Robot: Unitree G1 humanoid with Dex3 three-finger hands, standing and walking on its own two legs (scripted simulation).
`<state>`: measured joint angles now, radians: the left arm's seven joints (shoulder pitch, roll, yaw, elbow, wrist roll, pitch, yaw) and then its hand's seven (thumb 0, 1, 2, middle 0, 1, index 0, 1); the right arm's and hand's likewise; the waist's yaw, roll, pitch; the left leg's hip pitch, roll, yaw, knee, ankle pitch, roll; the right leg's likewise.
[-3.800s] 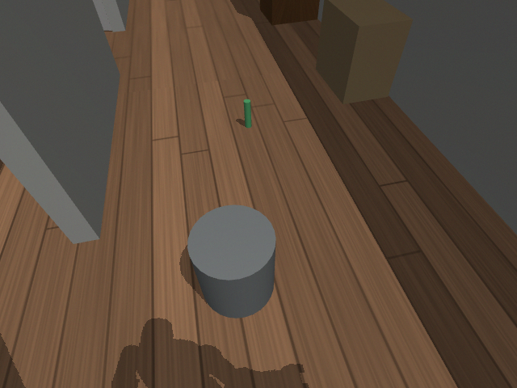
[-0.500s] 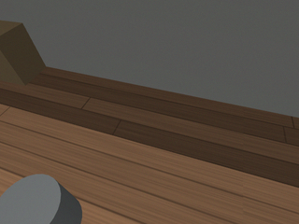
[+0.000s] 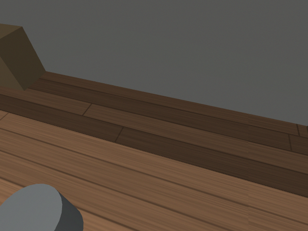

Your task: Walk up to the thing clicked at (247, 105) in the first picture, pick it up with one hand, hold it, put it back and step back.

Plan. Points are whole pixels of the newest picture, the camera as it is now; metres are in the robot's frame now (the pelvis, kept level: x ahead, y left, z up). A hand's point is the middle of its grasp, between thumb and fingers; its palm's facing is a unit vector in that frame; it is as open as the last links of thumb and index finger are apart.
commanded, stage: stand
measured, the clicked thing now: out of the picture +0.89 +1.50 -0.69
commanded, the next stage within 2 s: none
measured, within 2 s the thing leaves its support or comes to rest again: neither
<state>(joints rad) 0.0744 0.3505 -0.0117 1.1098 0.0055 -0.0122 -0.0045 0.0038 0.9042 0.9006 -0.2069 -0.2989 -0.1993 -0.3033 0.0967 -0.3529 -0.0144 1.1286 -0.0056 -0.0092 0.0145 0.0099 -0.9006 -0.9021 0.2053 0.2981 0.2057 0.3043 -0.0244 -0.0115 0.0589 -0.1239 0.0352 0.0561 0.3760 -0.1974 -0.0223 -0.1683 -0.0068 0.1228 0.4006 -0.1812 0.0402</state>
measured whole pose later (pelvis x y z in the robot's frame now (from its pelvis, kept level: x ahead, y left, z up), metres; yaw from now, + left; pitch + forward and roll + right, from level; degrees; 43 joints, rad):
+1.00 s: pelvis +0.01 +0.00 +0.00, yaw +1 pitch -3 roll +0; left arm 0.12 0.36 -0.01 1.11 0.01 -0.01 0.00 0.00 0.90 0.90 -0.21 -0.30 -0.20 -0.30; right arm 0.11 -0.36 -0.02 1.13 0.00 0.00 0.01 0.01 -0.90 -0.90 0.20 0.30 0.21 0.30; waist -0.02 0.00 0.06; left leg -0.11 0.03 0.04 0.35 -0.19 -0.02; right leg -0.14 -0.01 0.10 0.36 -0.17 0.04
